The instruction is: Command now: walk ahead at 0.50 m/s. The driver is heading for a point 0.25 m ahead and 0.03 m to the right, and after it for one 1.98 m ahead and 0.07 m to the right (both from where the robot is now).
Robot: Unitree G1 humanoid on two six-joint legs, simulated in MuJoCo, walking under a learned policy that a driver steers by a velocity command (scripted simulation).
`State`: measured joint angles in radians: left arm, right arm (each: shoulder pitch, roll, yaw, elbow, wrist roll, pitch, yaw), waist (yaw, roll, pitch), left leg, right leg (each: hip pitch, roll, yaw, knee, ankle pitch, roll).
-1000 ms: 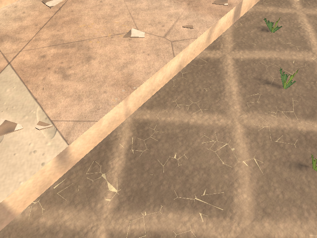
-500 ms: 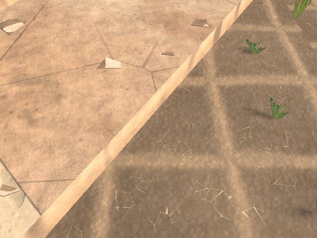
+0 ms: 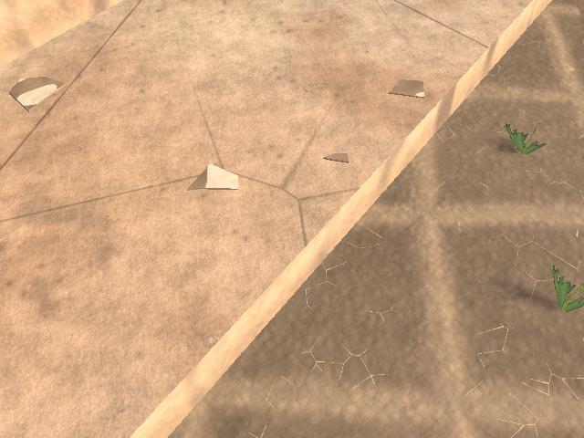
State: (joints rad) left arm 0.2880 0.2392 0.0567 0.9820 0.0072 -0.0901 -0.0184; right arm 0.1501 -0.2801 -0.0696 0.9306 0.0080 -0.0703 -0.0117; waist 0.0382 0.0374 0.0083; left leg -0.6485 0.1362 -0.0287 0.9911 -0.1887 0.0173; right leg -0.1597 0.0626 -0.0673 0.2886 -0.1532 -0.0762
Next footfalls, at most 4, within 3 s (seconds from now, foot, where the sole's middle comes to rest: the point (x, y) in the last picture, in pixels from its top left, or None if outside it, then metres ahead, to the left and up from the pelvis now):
0.28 left None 0.34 0.15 -0.78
0.78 right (351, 406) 0.58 -0.06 -0.78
1.42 left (271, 230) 0.98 0.14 -0.63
2.26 right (340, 128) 1.39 -0.05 -0.63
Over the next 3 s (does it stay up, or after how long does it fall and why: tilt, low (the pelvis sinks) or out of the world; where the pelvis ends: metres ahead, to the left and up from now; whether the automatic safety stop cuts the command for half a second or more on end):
stays up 1.71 0.10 0.15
